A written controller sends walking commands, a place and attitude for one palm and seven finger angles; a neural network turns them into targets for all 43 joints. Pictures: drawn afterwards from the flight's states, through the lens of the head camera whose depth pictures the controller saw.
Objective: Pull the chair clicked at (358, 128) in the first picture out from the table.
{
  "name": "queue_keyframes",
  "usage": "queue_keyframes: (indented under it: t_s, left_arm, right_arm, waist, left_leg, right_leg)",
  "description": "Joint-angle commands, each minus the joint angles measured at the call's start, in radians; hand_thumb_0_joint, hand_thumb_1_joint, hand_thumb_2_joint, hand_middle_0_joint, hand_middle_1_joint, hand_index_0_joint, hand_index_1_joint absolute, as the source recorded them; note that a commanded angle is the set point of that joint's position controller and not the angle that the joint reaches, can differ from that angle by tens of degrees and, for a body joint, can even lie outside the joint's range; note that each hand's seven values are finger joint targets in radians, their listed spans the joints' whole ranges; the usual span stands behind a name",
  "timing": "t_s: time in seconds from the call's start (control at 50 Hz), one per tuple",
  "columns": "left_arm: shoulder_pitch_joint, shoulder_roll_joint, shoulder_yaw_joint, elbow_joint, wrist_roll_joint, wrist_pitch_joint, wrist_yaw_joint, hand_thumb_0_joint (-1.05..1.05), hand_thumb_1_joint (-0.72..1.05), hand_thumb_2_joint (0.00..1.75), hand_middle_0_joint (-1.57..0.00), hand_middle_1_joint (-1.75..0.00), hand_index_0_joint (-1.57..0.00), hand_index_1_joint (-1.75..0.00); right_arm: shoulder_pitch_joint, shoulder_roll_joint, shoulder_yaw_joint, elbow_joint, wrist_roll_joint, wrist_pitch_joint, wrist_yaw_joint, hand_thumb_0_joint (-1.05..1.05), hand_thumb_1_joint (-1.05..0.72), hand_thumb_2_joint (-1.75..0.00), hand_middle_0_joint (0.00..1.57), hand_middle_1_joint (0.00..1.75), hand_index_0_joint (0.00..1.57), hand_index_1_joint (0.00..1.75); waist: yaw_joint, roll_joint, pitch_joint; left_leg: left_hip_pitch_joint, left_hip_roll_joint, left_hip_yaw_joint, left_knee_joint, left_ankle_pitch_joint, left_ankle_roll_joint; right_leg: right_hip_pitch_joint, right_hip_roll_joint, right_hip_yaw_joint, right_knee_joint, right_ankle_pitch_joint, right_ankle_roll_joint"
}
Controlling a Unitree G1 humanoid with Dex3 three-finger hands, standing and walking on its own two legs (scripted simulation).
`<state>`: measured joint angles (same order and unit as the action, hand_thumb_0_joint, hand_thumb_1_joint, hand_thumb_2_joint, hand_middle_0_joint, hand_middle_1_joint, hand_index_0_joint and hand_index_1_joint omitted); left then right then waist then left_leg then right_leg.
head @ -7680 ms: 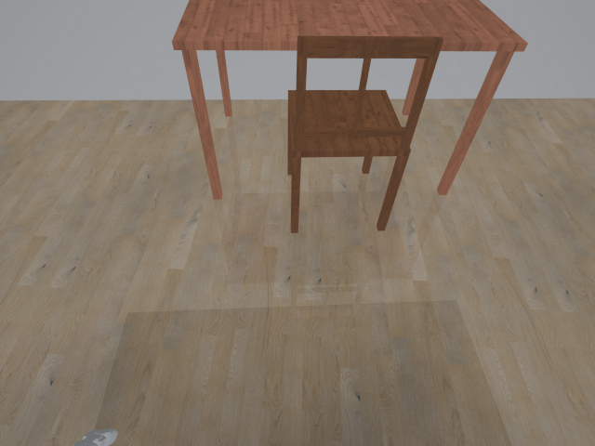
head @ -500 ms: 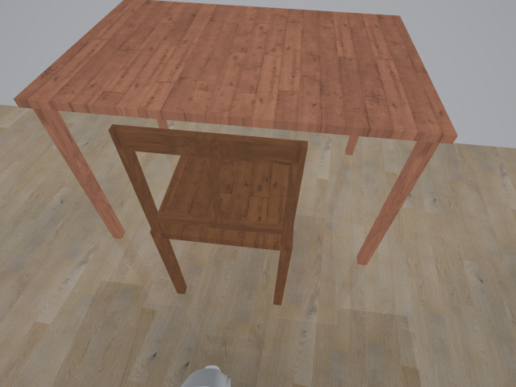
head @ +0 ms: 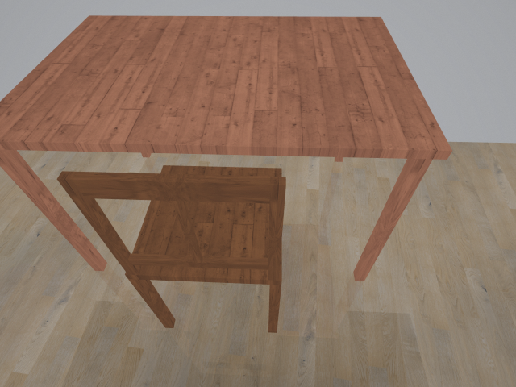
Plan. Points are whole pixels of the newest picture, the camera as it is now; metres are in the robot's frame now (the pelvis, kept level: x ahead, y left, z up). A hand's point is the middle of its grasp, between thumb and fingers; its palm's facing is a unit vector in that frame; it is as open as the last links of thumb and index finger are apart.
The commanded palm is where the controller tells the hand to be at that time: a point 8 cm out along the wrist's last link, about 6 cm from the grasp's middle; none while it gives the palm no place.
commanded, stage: come to a stop and stand still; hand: left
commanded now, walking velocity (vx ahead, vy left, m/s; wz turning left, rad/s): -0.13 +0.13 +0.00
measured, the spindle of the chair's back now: (189, 232) +0.44 +0.18 -0.10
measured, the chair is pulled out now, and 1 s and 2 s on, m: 0.00 0.00 0.00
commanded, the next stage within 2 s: look again from close up in 0.60 s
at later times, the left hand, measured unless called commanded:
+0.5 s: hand out of the picture +0.00 +0.24 -0.17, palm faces +0.00 -0.96 -0.27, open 7.4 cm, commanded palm none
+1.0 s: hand out of the picture +0.01 +0.21 -0.17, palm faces +0.02 -0.98 -0.22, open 7.4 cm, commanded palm none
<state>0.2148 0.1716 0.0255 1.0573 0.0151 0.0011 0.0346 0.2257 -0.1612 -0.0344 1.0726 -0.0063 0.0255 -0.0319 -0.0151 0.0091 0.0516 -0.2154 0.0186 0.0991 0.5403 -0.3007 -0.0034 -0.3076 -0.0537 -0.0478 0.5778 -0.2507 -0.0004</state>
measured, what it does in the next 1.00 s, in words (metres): steps on the spot: left foot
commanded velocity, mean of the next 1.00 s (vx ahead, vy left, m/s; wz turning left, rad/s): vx -0.01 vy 0.01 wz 0.00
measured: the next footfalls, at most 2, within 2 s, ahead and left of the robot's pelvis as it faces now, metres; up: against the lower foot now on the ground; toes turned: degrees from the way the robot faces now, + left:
left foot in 0.24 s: +0.00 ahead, +0.13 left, +0.00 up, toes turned +4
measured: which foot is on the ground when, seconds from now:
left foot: up 0.00-0.22, down 0.24-1.00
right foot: down 0.00-1.00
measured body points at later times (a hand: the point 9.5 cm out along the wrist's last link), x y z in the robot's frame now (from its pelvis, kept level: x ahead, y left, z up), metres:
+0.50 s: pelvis -0.03 +0.04 -0.01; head -0.03 +0.04 +0.44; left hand +0.00 +0.29 -0.15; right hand +0.05 -0.20 -0.15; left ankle -0.04 +0.13 -0.73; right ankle +0.04 -0.12 -0.73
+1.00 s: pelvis -0.02 +0.02 +0.00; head -0.01 +0.02 +0.45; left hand +0.01 +0.26 -0.15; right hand -0.01 -0.21 -0.16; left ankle -0.04 +0.13 -0.73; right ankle +0.04 -0.12 -0.73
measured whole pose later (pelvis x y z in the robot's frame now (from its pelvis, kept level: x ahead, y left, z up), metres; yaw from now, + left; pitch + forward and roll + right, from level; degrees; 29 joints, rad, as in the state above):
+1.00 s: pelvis -0.02 +0.02 +0.00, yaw +0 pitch -2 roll +1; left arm 0.27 0.17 0.00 1.02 0.01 0.00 0.04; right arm 0.26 -0.17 -0.01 1.07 -0.02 0.01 -0.02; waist -0.01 -0.01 0.05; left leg -0.18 0.00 0.08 0.52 -0.32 0.02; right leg -0.31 -0.07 -0.02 0.52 -0.18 0.03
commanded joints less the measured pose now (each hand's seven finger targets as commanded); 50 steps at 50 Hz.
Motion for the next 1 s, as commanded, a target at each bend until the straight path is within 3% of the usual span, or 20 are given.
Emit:
queue_keyframes:
  t_s: [0.0, 0.06, 0.1, 0.14, 0.18, 0.2, 0.22, 0.24, 0.26, 0.3, 0.34, 0.38, 0.42, 0.48, 0.56, 0.7, 0.84, 0.98]
  left_arm:
    - [0.052, 0.180, 0.034, -0.042, 0.002, -0.004, 0.008, 0.00, 0.90, 0.90, -0.20, -0.30, -0.20, -0.30]
    - [0.037, 0.187, 0.050, -0.053, 0.010, 0.004, 0.015, 0.00, 0.90, 0.90, -0.20, -0.30, -0.20, -0.30]
    - [0.018, 0.188, 0.061, -0.058, 0.012, 0.011, 0.018, 0.00, 0.90, 0.90, -0.20, -0.30, -0.20, -0.30]
    - [-0.007, 0.189, 0.063, -0.071, 0.012, 0.017, 0.019, 0.00, 0.90, 0.90, -0.20, -0.30, -0.20, -0.30]
    - [-0.031, 0.167, 0.060, -0.075, 0.003, 0.022, 0.017, 0.00, 0.90, 0.90, -0.20, -0.30, -0.20, -0.30]
    - [-0.046, 0.250, 0.017, -0.154, -0.011, 0.000, 0.028, 0.00, 0.90, 0.90, -0.20, -0.30, -0.20, -0.30]
    - [0.010, 0.156, 0.024, -0.182, -0.007, 0.016, 0.024, 0.00, 0.90, 0.90, -0.20, -0.30, -0.20, -0.30]
    - [0.004, 0.160, 0.011, -0.190, 0.002, 0.027, 0.019, 0.00, 0.90, 0.90, -0.20, -0.30, -0.20, -0.30]
    - [0.021, 0.141, 0.005, -0.195, 0.008, 0.030, 0.014, 0.00, 0.90, 0.90, -0.20, -0.30, -0.20, -0.30]
    - [0.057, 0.133, -0.006, -0.197, 0.009, 0.029, 0.008, 0.00, 0.90, 0.90, -0.20, -0.30, -0.20, -0.30]
    - [0.080, 0.134, -0.008, -0.195, 0.013, 0.025, 0.007, 0.00, 0.90, 0.90, -0.20, -0.30, -0.20, -0.30]
    - [0.091, 0.132, -0.010, -0.199, 0.014, 0.021, 0.005, 0.00, 0.90, 0.90, -0.20, -0.30, -0.20, -0.30]
    - [0.103, 0.132, -0.009, -0.202, 0.014, 0.020, 0.004, 0.00, 0.90, 0.90, -0.20, -0.30, -0.20, -0.30]
    - [0.119, 0.133, -0.007, -0.199, 0.012, 0.007, 0.002, 0.00, 0.90, 0.90, -0.20, -0.30, -0.20, -0.30]
    - [0.122, 0.139, -0.004, -0.187, 0.006, -0.004, 0.003, 0.00, 0.90, 0.90, -0.20, -0.30, -0.20, -0.30]
    - [0.138, 0.139, -0.002, -0.143, 0.000, -0.017, 0.007, 0.00, 0.90, 0.90, -0.20, -0.30, -0.20, -0.30]
    - [0.132, 0.122, -0.001, -0.100, -0.001, -0.017, 0.011, 0.00, 0.90, 0.90, -0.20, -0.30, -0.20, -0.30]
    - [0.113, 0.115, -0.001, -0.067, -0.003, -0.020, 0.012, 0.00, 0.90, 0.90, -0.20, -0.30, -0.20, -0.30]
  right_arm:
    - [0.078, -0.062, -0.025, -0.047, -0.002, 0.007, 0.001, 0.00, -0.90, -0.90, 0.20, 0.30, 0.20, 0.30]
    - [0.057, -0.068, -0.028, -0.059, 0.000, 0.011, -0.002, 0.00, -0.90, -0.90, 0.20, 0.30, 0.20, 0.30]
    - [0.065, -0.062, -0.029, -0.061, 0.003, 0.013, -0.002, 0.00, -0.90, -0.90, 0.20, 0.30, 0.20, 0.30]
    - [0.088, -0.053, -0.027, -0.059, 0.002, 0.009, 0.000, 0.00, -0.90, -0.90, 0.20, 0.30, 0.20, 0.30]
    - [0.151, -0.050, -0.022, -0.037, -0.004, -0.004, 0.002, 0.00, -0.90, -0.90, 0.20, 0.30, 0.20, 0.30]
    - [0.089, -0.160, -0.022, -0.123, -0.033, -0.010, 0.004, 0.00, -0.90, -0.90, 0.20, 0.30, 0.20, 0.30]
    - [0.020, -0.190, -0.051, -0.180, -0.030, -0.036, 0.003, 0.00, -0.90, -0.90, 0.20, 0.30, 0.20, 0.30]
    - [-0.052, -0.193, -0.048, -0.212, -0.019, -0.028, 0.012, 0.00, -0.90, -0.90, 0.20, 0.30, 0.20, 0.30]
    - [-0.081, -0.184, -0.046, -0.228, -0.017, -0.024, 0.014, 0.00, -0.90, -0.90, 0.20, 0.30, 0.20, 0.30]
    - [-0.069, -0.175, -0.031, -0.244, -0.021, -0.018, 0.019, 0.00, -0.90, -0.90, 0.20, 0.30, 0.20, 0.30]
    - [-0.051, -0.177, -0.031, -0.250, -0.016, -0.020, 0.019, 0.00, -0.90, -0.90, 0.20, 0.30, 0.20, 0.30]
    - [-0.034, -0.183, -0.031, -0.253, -0.015, -0.022, 0.018, 0.00, -0.90, -0.90, 0.20, 0.30, 0.20, 0.30]
    - [-0.027, -0.184, -0.031, -0.255, -0.019, -0.018, 0.020, 0.00, -0.90, -0.90, 0.20, 0.30, 0.20, 0.30]
    - [-0.009, -0.187, -0.031, -0.250, -0.015, -0.024, 0.017, 0.00, -0.90, -0.90, 0.20, 0.30, 0.20, 0.30]
    - [0.024, -0.165, -0.022, -0.222, -0.014, -0.029, 0.017, 0.00, -0.90, -0.90, 0.20, 0.30, 0.20, 0.30]
    - [0.042, -0.131, -0.010, -0.156, -0.010, -0.042, 0.015, 0.00, -0.90, -0.90, 0.20, 0.30, 0.20, 0.30]
    - [0.040, -0.117, -0.005, -0.089, -0.009, -0.044, 0.014, 0.00, -0.90, -0.90, 0.20, 0.30, 0.20, 0.30]
    - [0.069, -0.103, -0.001, -0.035, -0.008, -0.044, 0.014, 0.00, -0.90, -0.90, 0.20, 0.30, 0.20, 0.30]
  waist:
    - [0.014, -0.196, -0.100]
    - [0.038, -0.182, -0.112]
    - [0.039, -0.187, -0.127]
    - [0.025, -0.189, -0.124]
    - [-0.003, -0.162, -0.142]
    - [-0.014, 0.034, -0.078]
    - [0.030, 0.129, -0.156]
    - [0.034, 0.187, -0.127]
    - [0.034, 0.192, -0.082]
    - [0.042, 0.082, 0.004]
    - [0.027, 0.061, 0.025]
    - [0.019, 0.084, 0.044]
    - [0.017, 0.048, 0.054]
    - [0.010, 0.037, 0.038]
    - [-0.003, -0.029, 0.008]
    - [0.000, -0.044, -0.063]
    - [0.012, -0.002, -0.031]
    - [0.013, 0.002, -0.008]
  left_leg:
    - [-0.048, 0.001, -0.050, 0.147, -0.149, -0.021]
    - [-0.118, -0.008, -0.081, 0.237, -0.219, -0.029]
    - [-0.118, -0.003, -0.084, 0.205, -0.212, -0.030]
    - [-0.064, -0.004, -0.075, 0.086, -0.132, -0.031]
    - [0.078, 0.003, -0.054, -0.127, 0.071, -0.023]
    - [0.031, 0.029, -0.137, -0.220, 0.197, 0.009]
    - [-0.041, 0.161, -0.183, -0.168, 0.131, 0.043]
    - [-0.090, 0.148, -0.207, -0.170, 0.075, 0.064]
    - [-0.141, 0.137, -0.195, -0.173, 0.009, 0.063]
    - [-0.219, 0.115, -0.180, -0.164, -0.076, 0.062]
    - [-0.245, 0.101, -0.177, -0.169, -0.169, 0.053]
    - [-0.244, 0.105, -0.193, -0.182, -0.193, 0.056]
    - [-0.240, 0.108, -0.193, -0.186, -0.217, 0.065]
    - [-0.183, 0.098, -0.184, -0.155, -0.132, 0.063]
    - [-0.118, 0.072, -0.159, -0.114, -0.035, 0.059]
    - [-0.035, 0.054, -0.123, -0.083, 0.108, 0.046]
    - [-0.045, 0.064, -0.127, -0.132, 0.104, 0.038]
    - [-0.048, 0.067, -0.126, -0.165, 0.080, 0.031]
  right_leg:
    - [0.119, -0.281, 0.241, -0.196, 0.659, -0.183]
    - [0.194, -0.290, 0.232, -0.166, 0.781, -0.214]
    - [0.222, -0.289, 0.211, -0.155, 0.768, -0.215]
    - [0.177, -0.262, 0.190, -0.143, 0.646, -0.182]
    - [0.099, -0.199, 0.150, -0.101, 0.417, -0.111]
    - [0.143, -0.052, 0.088, 0.034, 0.161, -0.046]
    - [0.090, -0.027, 0.020, 0.059, -0.103, -0.016]
    - [0.072, -0.008, 0.017, 0.050, -0.095, -0.023]
    - [0.061, -0.004, 0.000, 0.050, -0.069, -0.017]
    - [0.070, 0.005, 0.013, 0.021, -0.060, -0.015]
    - [0.045, 0.000, 0.006, 0.016, -0.055, -0.011]
    - [0.010, 0.001, 0.004, 0.019, -0.045, -0.008]
    - [0.000, 0.006, 0.007, 0.010, -0.056, -0.006]
    - [-0.020, -0.006, 0.034, -0.018, -0.006, -0.007]
    - [-0.018, -0.030, 0.084, -0.067, 0.039, -0.017]
    - [0.041, -0.065, 0.115, -0.096, 0.154, -0.023]
    - [0.064, -0.064, 0.097, -0.116, 0.135, -0.016]
    - [0.080, -0.066, 0.099, -0.144, 0.116, -0.015]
